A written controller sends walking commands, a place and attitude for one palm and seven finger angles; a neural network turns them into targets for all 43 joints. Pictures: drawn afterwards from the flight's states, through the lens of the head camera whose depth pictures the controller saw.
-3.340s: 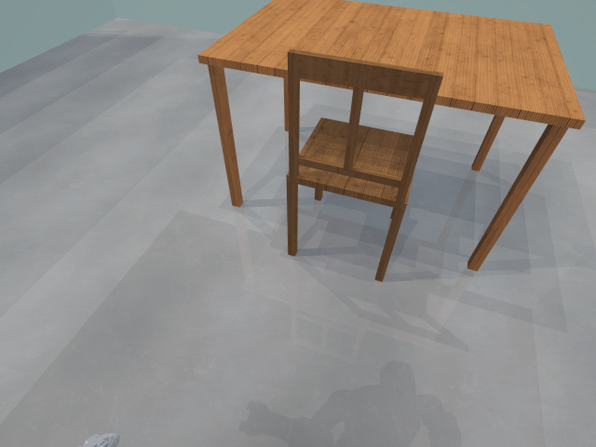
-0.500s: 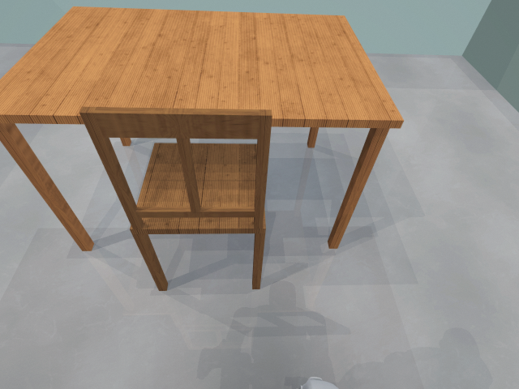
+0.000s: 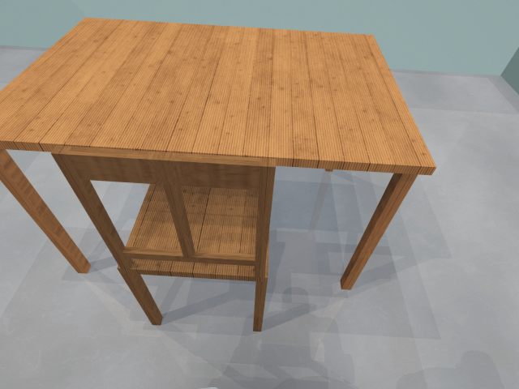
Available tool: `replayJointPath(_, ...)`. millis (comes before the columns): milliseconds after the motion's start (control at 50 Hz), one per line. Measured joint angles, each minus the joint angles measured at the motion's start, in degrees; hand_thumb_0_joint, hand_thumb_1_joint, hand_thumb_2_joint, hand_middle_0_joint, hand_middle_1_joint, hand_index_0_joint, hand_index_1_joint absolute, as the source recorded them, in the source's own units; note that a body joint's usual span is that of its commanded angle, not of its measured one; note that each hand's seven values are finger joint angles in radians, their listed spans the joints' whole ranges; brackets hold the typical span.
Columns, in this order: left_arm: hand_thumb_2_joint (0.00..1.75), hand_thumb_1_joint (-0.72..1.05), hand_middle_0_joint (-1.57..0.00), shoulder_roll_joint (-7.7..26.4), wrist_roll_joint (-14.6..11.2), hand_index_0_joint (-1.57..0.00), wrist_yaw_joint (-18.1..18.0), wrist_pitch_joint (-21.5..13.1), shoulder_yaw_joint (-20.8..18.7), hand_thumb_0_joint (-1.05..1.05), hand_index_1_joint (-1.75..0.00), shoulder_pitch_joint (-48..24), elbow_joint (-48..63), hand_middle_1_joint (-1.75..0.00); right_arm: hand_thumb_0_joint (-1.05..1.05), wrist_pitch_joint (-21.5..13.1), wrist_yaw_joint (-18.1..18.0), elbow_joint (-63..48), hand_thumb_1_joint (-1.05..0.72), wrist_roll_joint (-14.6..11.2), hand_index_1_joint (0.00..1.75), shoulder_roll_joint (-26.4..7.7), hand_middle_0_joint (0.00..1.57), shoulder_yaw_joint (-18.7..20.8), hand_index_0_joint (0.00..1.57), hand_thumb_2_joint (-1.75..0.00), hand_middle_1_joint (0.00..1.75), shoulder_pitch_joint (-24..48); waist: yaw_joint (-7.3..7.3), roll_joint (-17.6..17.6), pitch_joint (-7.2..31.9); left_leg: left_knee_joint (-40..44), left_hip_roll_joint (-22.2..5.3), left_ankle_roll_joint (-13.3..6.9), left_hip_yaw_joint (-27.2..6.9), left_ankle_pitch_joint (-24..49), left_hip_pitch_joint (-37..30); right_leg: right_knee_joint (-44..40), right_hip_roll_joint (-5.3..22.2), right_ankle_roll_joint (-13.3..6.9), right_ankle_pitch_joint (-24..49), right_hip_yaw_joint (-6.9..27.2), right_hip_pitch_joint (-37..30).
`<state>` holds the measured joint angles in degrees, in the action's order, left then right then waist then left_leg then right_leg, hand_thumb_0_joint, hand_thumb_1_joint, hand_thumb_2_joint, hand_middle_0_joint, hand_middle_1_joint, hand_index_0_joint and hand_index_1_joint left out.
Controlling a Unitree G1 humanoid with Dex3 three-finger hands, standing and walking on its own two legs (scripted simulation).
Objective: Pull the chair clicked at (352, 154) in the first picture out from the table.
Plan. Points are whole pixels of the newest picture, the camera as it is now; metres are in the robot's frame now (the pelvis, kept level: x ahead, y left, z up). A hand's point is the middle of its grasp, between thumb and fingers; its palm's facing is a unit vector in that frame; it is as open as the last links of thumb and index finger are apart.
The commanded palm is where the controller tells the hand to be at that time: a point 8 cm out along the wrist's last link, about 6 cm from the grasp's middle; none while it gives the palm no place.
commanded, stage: come to a stop and stand still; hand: left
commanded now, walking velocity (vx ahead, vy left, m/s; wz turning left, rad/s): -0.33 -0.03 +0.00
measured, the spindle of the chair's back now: (181, 222) +0.46 +0.22 -0.10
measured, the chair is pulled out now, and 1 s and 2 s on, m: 0.00 0.00 0.00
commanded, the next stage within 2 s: look again from close up in 1.02 s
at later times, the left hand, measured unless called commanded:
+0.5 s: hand out of the picture +0.00 +0.17 -0.19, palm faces +0.02 -0.97 -0.25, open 7.4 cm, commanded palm none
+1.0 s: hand out of the picture -0.10 +0.14 -0.16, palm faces +0.03 -0.98 -0.20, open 7.4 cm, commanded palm none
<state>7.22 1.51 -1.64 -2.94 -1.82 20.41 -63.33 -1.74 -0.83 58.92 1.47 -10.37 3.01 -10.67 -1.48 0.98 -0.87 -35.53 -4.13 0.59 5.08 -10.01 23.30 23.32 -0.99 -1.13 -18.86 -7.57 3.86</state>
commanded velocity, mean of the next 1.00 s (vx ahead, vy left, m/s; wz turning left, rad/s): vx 0.01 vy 0.00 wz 0.00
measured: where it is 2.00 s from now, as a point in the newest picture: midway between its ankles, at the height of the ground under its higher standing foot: outside the picture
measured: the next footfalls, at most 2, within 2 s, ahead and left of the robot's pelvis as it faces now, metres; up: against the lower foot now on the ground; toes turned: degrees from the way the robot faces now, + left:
left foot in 0.02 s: +0.12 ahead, +0.10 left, +0.00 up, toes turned +6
right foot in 0.38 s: +0.03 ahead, -0.18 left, +0.00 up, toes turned +0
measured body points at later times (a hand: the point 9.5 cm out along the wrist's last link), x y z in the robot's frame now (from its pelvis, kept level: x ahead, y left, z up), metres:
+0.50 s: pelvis -0.04 -0.02 -0.03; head -0.06 -0.03 +0.42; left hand +0.00 +0.22 -0.17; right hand +0.04 -0.27 -0.17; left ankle +0.06 +0.08 -0.73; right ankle -0.01 -0.18 -0.74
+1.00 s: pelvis -0.07 -0.03 +0.01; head -0.08 -0.04 +0.46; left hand -0.10 +0.19 -0.14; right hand -0.08 -0.24 -0.16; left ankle -0.04 +0.10 -0.70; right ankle -0.10 -0.08 -0.74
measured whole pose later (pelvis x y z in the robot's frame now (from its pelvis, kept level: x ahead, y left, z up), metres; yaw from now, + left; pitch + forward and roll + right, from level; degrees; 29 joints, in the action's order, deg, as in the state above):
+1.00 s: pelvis -0.07 -0.03 +0.01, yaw -1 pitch +0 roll +1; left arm 6.5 1.3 -1.9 -0.7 0.3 24.4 -59.8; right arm 2.2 -0.2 57.8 1.2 -8.0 1.8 -20.7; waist 0.6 1.2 1.5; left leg -45.5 -0.3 0.5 1.9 -17.5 24.0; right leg 23.8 -3.1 -5.8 -15.8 -4.0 8.3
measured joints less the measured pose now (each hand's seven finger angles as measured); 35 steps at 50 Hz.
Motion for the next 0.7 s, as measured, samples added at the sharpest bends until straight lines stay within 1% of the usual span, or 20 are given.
replayJointPath(20,0.90,0.92,-0.19,0.0,-0.2,-0.20,-0.1,0.3,0.2,0.00,-0.29,0.7,-0.5,-0.30,0.01,-0.3,-0.2,-0.1,-0.93,0.0,0.30,0.2,0.20,-0.4,0.19,-0.90,0.30,0.5,-0.35,-0.4,-0.2,2.6,0.3,-0.9,0.1,3.0,-2.0,2.1,0.1,0.4,-1.6,0.2,0.1)
replayJointPath(60,0.90,0.92,-0.19,0.4,-0.8,-0.20,-0.7,1.5,0.5,0.00,-0.29,0.9,-1.5,-0.30,0.01,-0.5,-0.7,-0.1,-0.92,-0.2,0.30,1.5,0.20,-1.2,0.19,-0.90,0.30,1.5,-0.94,-2.9,-0.7,2.7,1.5,-2.6,1.2,-0.6,-3.6,7.4,1.7,1.1,-4.0,1.4,1.4)
replayJointPath(100,0.90,0.92,-0.19,0.7,-1.0,-0.20,-1.2,2.6,0.8,0.00,-0.29,0.5,-1.5,-0.30,0.01,-0.2,-1.2,-0.3,-0.92,-0.7,0.30,2.7,0.20,-2.0,0.19,-0.90,0.30,2.7,-1.70,-4.5,-1.5,3.7,2.1,-3.4,2.5,-2.2,-5.2,14.3,2.4,1.8,-9.3,3.8,4.4)
replayJointPath(160,0.90,0.92,-0.20,0.7,-0.8,-0.20,-1.3,4.0,0.6,0.00,-0.29,-1.6,-0.7,-0.30,0.00,0.8,-2.0,-0.9,-0.91,-0.7,0.30,3.7,0.20,-2.4,0.20,-0.90,0.30,4.7,-1.45,-4.1,-3.6,6.6,2.2,-3.4,2.7,-0.3,-6.6,24.2,2.4,2.2,-12.7,6.0,9.9)
replayJointPath(260,0.90,0.91,-0.20,2.0,-0.5,-0.20,-1.0,5.3,-0.8,0.00,-0.29,-5.1,2.6,-0.30,-0.01,2.5,-1.9,-2.0,-0.92,-0.7,0.30,3.8,0.20,-1.3,0.20,-0.90,0.30,6.6,-0.81,-2.7,-5.7,8.5,1.6,-3.1,2.1,2.5,-5.5,33.9,2.5,2.7,-9.8,8.3,17.6)
replayJointPath(320,0.90,0.91,-0.19,3.0,-0.3,-0.20,-0.9,5.8,-1.6,0.00,-0.29,-5.9,4.0,-0.30,-0.01,3.5,-1.3,-1.9,-0.92,-0.3,0.30,2.9,0.20,-0.6,0.20,-0.90,0.30,6.3,-0.60,-2.1,-4.9,8.3,1.2,-2.4,1.8,3.5,-4.2,33.1,2.9,2.6,-7.9,8.2,18.1)
replayJointPath(340,0.90,0.91,-0.19,3.3,-0.3,-0.20,-1.0,5.4,-1.2,0.00,-0.29,-5.7,4.3,-0.30,-0.01,3.5,-1.0,-1.8,-0.92,-0.3,0.30,2.3,0.20,-0.4,0.20,-0.90,0.30,5.8,-0.61,-1.6,-4.2,7.3,0.8,-2.0,1.6,3.4,-3.2,28.5,3.1,2.2,-7.3,7.8,16.9)
replayJointPath(360,0.90,0.91,-0.19,3.9,-0.1,-0.20,-1.0,4.9,-0.9,0.00,-0.29,-4.8,5.4,-0.30,-0.01,3.6,-0.5,-2.2,-0.92,-0.3,0.30,1.9,0.20,-0.3,0.20,-0.90,0.30,5.0,-0.65,-1.9,-2.9,5.0,0.7,-1.8,1.8,2.4,-1.4,21.4,3.5,1.6,-6.1,8.5,15.3)
replayJointPath(380,0.90,0.91,-0.19,5.1,0.2,-0.20,-0.8,4.1,-0.7,0.00,-0.29,-3.6,6.7,-0.30,-0.01,3.9,0.1,-3.1,-0.91,-0.1,0.30,1.9,0.20,-0.3,0.20,-0.90,0.30,4.2,-0.85,-3.8,-1.6,1.5,1.7,-1.2,2.4,-0.3,0.9,14.6,4.9,0.3,-3.5,11.1,14.4)
replayJointPath(400,0.90,0.91,-0.19,4.9,0.4,-0.20,-0.9,3.4,-0.5,0.00,-0.29,-3.6,6.8,-0.30,0.00,4.1,0.6,-3.8,-0.91,0.0,0.30,0.9,0.20,-0.1,0.20,-0.90,0.30,3.9,-0.84,-3.0,-1.8,-2.8,1.6,-0.8,1.2,-4.2,2.8,15.2,4.4,0.7,-0.7,11.4,15.3)
replayJointPath(440,0.90,0.91,-0.19,3.4,0.9,-0.19,-0.6,3.1,0.8,0.00,-0.29,-4.1,6.3,-0.30,0.00,4.3,1.3,-4.5,-0.91,0.2,0.30,-1.7,0.20,0.7,0.20,-0.90,0.30,2.6,0.90,1.7,-2.5,-8.4,1.3,-0.7,-2.7,-9.0,3.9,17.8,2.5,2.6,-0.8,8.9,14.4)
replayJointPath(460,0.90,0.91,-0.19,2.8,0.9,-0.19,-0.3,3.0,1.2,0.00,-0.29,-3.9,6.3,-0.30,0.00,4.3,1.5,-4.6,-0.91,0.1,0.30,-2.6,0.20,0.9,0.20,-0.90,0.30,1.4,1.42,2.9,-2.0,-9.4,1.9,-0.8,-4.2,-9.5,3.7,18.2,2.2,3.2,-1.3,8.2,13.7)
replayJointPath(480,0.90,0.91,-0.19,2.6,0.9,-0.20,-0.1,2.8,1.3,0.00,-0.29,-3.5,6.5,-0.30,0.00,4.5,1.7,-4.6,-0.91,0.1,0.30,-3.0,0.20,0.9,0.20,-0.90,0.30,0.1,1.73,3.3,-1.3,-10.2,2.2,-0.8,-4.4,-9.8,3.3,18.3,2.1,3.5,-1.8,8.0,13.2)
replayJointPath(520,0.90,0.91,-0.20,2.9,0.9,-0.20,-0.2,3.0,1.0,0.00,-0.29,-2.8,7.1,-0.30,0.00,4.7,2.0,-4.7,-0.91,0.1,0.30,-2.9,0.20,0.7,0.20,-0.90,0.30,-2.7,2.42,2.2,0.2,-9.8,2.6,-1.1,-3.4,-9.9,1.5,18.9,2.6,3.7,-2.6,7.9,12.5)
replayJointPath(560,0.90,0.91,-0.20,3.8,1.1,-0.20,-0.2,4.0,0.6,0.00,-0.29,-3.1,7.5,-0.30,0.00,4.4,2.0,-4.9,-0.91,0.3,0.30,-2.2,0.20,0.3,0.20,-0.90,0.30,-5.5,2.91,-0.4,1.0,-8.8,3.4,-1.8,-2.3,-8.1,0.2,21.0,3.7,3.0,-5.3,8.4,12.5)
replayJointPath(580,0.90,0.91,-0.20,4.0,1.1,-0.20,-0.2,4.6,0.6,0.00,-0.29,-3.3,7.6,-0.30,0.00,4.1,1.9,-5.2,-0.91,0.6,0.30,-2.1,0.20,0.1,0.20,-0.90,0.30,-7.0,3.35,-1.1,1.3,-8.7,3.6,-2.3,-1.8,-7.2,0.0,23.0,3.8,2.0,-9.2,8.9,13.2)
replayJointPath(600,0.90,0.91,-0.20,4.0,0.9,-0.20,-0.3,5.2,0.7,0.01,-0.29,-3.8,7.6,-0.30,0.00,3.6,1.7,-5.5,-0.91,0.9,0.30,-2.1,0.20,0.0,0.20,-0.90,0.30,-8.6,4.04,-1.0,1.8,-8.5,3.5,-2.9,-1.9,-5.8,0.4,26.1,3.0,1.3,-12.4,9.2,14.5)
replayJointPath(640,0.90,0.91,-0.20,4.0,0.6,-0.20,-0.1,5.7,0.7,0.01,-0.29,-5.2,8.1,-0.30,0.00,3.6,1.0,-4.8,-0.91,0.9,0.30,-1.9,0.20,-0.3,0.19,-0.90,0.30,-10.8,5.12,-0.5,2.1,-7.4,3.7,-3.9,-2.1,-3.7,1.1,34.7,1.2,-0.2,-12.3,9.2,18.4)
replayJointPath(660,0.90,0.91,-0.20,3.9,0.5,-0.20,0.2,5.6,0.5,0.01,-0.29,-5.8,8.7,-0.30,0.00,4.1,0.9,-3.9,-0.91,0.9,0.30,-1.7,0.20,-0.5,0.19,-0.90,0.30,-11.6,5.15,-0.4,2.2,-6.3,3.9,-4.1,-2.1,-3.0,1.4,38.4,0.7,-0.6,-11.2,8.6,20.1)
replayJointPath(700,0.90,0.91,-0.20,3.6,0.4,-0.20,0.8,5.0,0.3,0.01,-0.29,-6.5,10.2,-0.30,0.01,4.9,1.0,-1.8,-0.91,1.1,0.30,-1.1,0.20,-1.0,0.19,-0.90,0.30,-12.6,4.29,0.0,2.6,-3.0,4.3,-4.2,-2.0,-0.9,1.7,42.1,0.1,-1.1,-9.7,6.5,21.2)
